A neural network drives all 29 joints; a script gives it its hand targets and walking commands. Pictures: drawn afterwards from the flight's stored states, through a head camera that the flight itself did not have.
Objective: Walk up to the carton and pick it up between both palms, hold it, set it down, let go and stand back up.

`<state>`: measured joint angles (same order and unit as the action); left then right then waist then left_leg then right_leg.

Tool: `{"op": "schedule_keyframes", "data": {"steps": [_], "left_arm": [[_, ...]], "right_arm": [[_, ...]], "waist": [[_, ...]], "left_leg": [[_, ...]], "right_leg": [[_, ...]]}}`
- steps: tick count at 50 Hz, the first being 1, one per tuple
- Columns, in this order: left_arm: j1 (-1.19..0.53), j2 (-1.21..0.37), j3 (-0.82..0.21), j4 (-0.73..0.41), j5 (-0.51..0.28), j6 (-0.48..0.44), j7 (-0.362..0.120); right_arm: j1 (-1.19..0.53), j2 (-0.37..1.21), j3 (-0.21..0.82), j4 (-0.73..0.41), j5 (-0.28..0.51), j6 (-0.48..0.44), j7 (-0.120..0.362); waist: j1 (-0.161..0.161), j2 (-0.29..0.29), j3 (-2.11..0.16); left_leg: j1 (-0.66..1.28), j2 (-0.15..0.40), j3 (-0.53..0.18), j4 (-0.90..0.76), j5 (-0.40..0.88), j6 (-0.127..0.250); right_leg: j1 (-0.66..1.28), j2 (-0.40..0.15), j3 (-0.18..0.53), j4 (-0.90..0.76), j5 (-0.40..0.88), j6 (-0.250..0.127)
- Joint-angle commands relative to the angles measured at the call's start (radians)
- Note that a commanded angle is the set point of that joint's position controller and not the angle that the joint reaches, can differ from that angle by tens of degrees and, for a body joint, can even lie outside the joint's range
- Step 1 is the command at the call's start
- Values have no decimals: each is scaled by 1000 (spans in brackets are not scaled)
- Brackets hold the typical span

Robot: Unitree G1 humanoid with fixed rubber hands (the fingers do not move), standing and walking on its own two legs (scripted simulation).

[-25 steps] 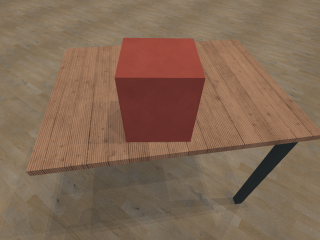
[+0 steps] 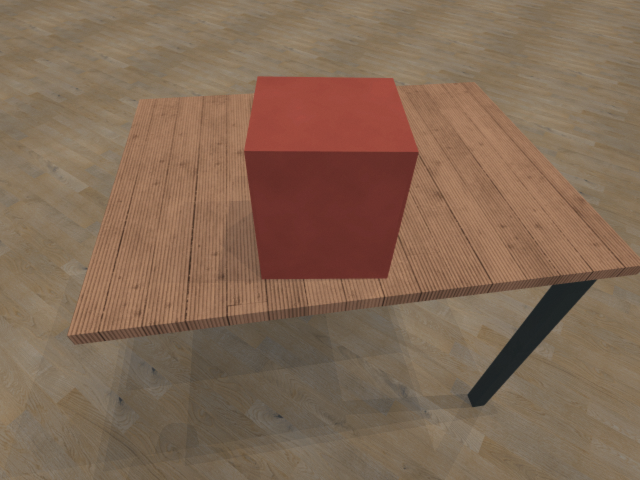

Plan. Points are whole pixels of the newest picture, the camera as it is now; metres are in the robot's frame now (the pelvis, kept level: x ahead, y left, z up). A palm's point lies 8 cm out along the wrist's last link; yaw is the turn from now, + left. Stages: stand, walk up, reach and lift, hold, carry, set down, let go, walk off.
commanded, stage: stand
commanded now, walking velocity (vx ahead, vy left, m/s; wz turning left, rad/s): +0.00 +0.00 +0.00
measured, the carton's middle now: (325, 181) +0.55 +0.00 +0.08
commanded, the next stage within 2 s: reach and lift in 0.58 s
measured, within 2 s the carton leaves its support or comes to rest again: neither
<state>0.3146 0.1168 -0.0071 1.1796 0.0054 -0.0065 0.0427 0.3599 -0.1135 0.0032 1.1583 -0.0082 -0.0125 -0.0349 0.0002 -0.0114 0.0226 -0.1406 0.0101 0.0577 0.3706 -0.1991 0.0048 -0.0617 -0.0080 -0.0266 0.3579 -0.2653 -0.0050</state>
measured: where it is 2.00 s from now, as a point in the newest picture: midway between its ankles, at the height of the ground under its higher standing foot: outside the picture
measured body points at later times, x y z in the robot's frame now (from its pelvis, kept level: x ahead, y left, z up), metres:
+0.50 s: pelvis -0.01 +0.01 +0.00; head -0.01 +0.01 +0.45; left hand -0.05 +0.20 -0.17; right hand -0.04 -0.20 -0.16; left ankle +0.00 +0.11 -0.75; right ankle -0.04 -0.11 -0.75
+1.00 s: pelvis -0.03 +0.00 -0.01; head -0.03 +0.03 +0.44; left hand +0.17 +0.18 -0.13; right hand +0.15 -0.15 -0.14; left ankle +0.00 +0.12 -0.75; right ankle -0.04 -0.11 -0.75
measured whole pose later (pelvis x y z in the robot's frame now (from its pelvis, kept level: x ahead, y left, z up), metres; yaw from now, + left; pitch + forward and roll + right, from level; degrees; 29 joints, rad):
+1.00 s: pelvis -0.03 +0.00 -0.01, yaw +0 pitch +6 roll -1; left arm -0.23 0.10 0.04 0.93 0.06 0.54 -0.04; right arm -0.27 0.00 -0.07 1.37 0.04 0.12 -0.06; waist 0.02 -0.04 -0.11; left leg -0.41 0.04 0.04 0.50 -0.19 0.00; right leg -0.33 0.01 -0.03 0.47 -0.25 -0.02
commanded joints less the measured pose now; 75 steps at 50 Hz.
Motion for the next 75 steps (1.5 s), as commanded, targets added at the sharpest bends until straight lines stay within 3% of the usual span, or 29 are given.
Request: {"op": "schedule_keyframes", "data": {"steps": [1, 3, 6, 8, 13, 17, 24, 28, 29, 30, 31, 32, 33, 35, 37, 40, 41, 42, 44, 46, 48, 49, 52, 55, 56, 61, 67, 70, 75], "left_arm": [[78, 50, 1, -1, -2, -5, 2], [68, 69, -1, -11, -2, -9, 2], [95, 62, 1, -6, -4, -4, 2], [81, 58, -2, 2, -1, -3, 4], [97, 64, -2, 2, 0, -7, 2], [100, 45, -2, 6, -6, -14, 2], [102, 49, -1, 0, 2, -13, 3], [104, 41, -3, 0, -2, -11, 3], [119, 27, -7, 4, -5, -8, 3], [-1217, 361, 112, -592, -29, 229, 0], [-928, 319, 46, -460, -56, 363, 63], [-855, 260, -30, -453, -107, 508, 100], [-835, 208, -47, -477, -157, 619, 125], [-826, 149, -24, -385, -193, 735, 106], [-784, 117, -24, -224, -200, 744, 36], [-659, 94, 28, 21, -93, 638, -84], [-624, 97, 36, 36, -49, 595, -107], [-602, 88, 42, -11, -8, 552, -118], [-600, 90, 52, -149, 62, 524, -113], [-569, 125, 75, -250, 98, 532, -81], [-585, 124, 82, -356, 90, 558, -61], [-609, 127, 98, -380, 80, 571, -48], [-643, 124, 72, -525, 25, 558, -35], [-663, 127, 43, -594, -34, 544, 9], [-667, 123, 22, -622, -47, 539, 14], [-615, 162, -10, -666, -112, 552, 24], [-572, 208, 33, -640, -73, 538, -10], [-552, 185, 0, -631, -82, 541, -26], [-511, 193, 2, -793, -80, 525, 3]], "right_arm": [[77, -62, -7, -19, -2, -4, -5], [95, -69, -3, -17, 4, -10, -1], [67, -56, 3, -20, 1, -10, -5], [92, -65, -1, -18, -1, -8, -1], [105, -69, -7, -17, 5, -8, 0], [97, -68, -1, -22, 4, -16, -2], [83, -51, 7, -24, 8, -12, -2], [115, -66, -1, -13, 4, -11, -2], [96, -62, 0, -15, 4, -7, -1], [-1175, -227, -282, -462, -31, 68, 39], [-815, -184, -312, -304, -104, 186, 58], [-753, -152, -283, -306, -103, 302, 80], [-706, -109, -258, -274, -75, 374, 96], [-639, -33, -242, -201, -31, 455, 90], [-600, 27, -181, -72, 62, 486, 75], [-560, 50, -126, 131, 143, 415, 17], [-574, 43, -101, 174, 158, 356, -5], [-562, 23, -86, 217, 171, 291, -28], [-630, -33, -61, 251, 141, 175, -49], [-616, -93, -80, 276, 64, 107, -52], [-629, -122, -89, 198, 16, 96, -44], [-644, -153, -129, 145, -16, 110, -40], [-674, -133, -152, -57, -58, 112, -36], [-679, -106, -157, -234, -72, 140, -3], [-654, -82, -150, -280, -59, 150, 6], [-539, -39, -93, -388, 23, 223, 40], [-478, -64, -34, -410, 85, 235, 3], [-477, -113, -59, -406, 67, 227, -24], [-421, -156, -86, -519, 54, 192, -32]], "waist": [[6, -15, 88], [-2, 64, 70], [22, 23, 95], [6, -21, 107], [-2, 35, 75], [10, -26, 62], [4, 21, 110], [-3, -7, 63], [14, 34, 97], [-31, -303, -25], [-33, -206, 58], [-51, -195, -122], [-15, -134, -262], [-40, 20, -395], [-24, 93, -460], [28, 201, -481], [38, 201, -472], [22, 210, -462], [35, 220, -414], [36, 116, -356], [31, 67, -297], [1, 23, -273], [-5, -63, -243], [8, -74, -246], [-8, -60, -251], [36, -16, -334], [70, 11, -268], [47, 9, -207], [34, -35, -195]], "left_leg": [[0, 87, -69, -53, 128, 14], [-51, 89, -73, -57, 107, 13], [-36, 88, -89, -58, 99, 11], [-36, 90, -95, -60, 59, 15], [-51, 87, -97, -74, 10, 14], [-34, 94, -99, -46, 121, 25], [-37, 89, -87, -48, 127, 23], [-34, 85, -92, -46, 79, 16], [-35, 82, -89, -52, 49, 18], [-436, 38, -49, 44, -86, 11], [-454, -10, 34, 155, -314, -11], [-377, -10, 19, 165, -291, 3], [-381, -6, 4, 193, -267, -6], [-417, 10, -55, 254, -161, -29], [-421, 22, -91, 317, 113, -66], [-238, 27, -121, 297, 417, -115], [-154, 28, -133, 270, 474, -115], [-69, 19, -151, 224, 516, -117], [98, 6, -151, 161, 552, -111], [100, 11, -139, 124, 434, -92], [61, 15, -118, 54, 357, -81], [29, 15, -112, 35, 299, -74], [-3, 7, -91, 0, 195, -50], [-63, 2, -65, 23, 155, -23], [-80, 3, -60, 24, 133, -20], [-107, -6, -43, 33, 156, -6], [-86, -6, -29, -17, 166, 12], [-23, -2, -28, -21, 127, 7], [44, -4, -33, -7, 80, 10]], "right_leg": [[-104, -90, 75, -71, 132, -33], [-44, -103, 76, -57, 160, -32], [-97, -90, 70, -57, 132, -29], [-110, -88, 72, -59, 93, -26], [-107, -86, 63, -56, 70, -25], [-83, -102, 73, -53, 160, -27], [-125, -99, 76, -54, 147, -24], [-98, -86, 69, -54, 112, -30], [-136, -84, 80, -59, 86, -28], [-416, -4, 75, 86, -49, 4], [-455, 6, -9, 223, -277, 3], [-335, 6, -2, 225, -260, -7], [-305, -19, 21, 280, -198, -18], [-247, -54, 67, 321, 9, -39], [-251, -48, 64, 324, 220, -28], [-273, -6, 53, 252, 328, -42], [-280, 12, 59, 210, 320, -43], [-312, 34, 57, 173, 296, -49], [-391, 59, 55, 112, 213, -56], [-400, 76, 50, 62, 174, -53], [-300, 64, 53, 30, 193, -51], [-279, 67, 52, 13, 175, -49], [-219, 35, 46, 5, 180, -44], [-220, -9, 70, 14, 169, -41], [-204, -18, 78, 15, 154, -45], [-158, -54, 93, 36, 221, -19], [-173, -56, 103, -29, 178, -7], [-239, -57, 99, -48, 129, -14], [-311, -41, 98, -41, 69, -33]]}}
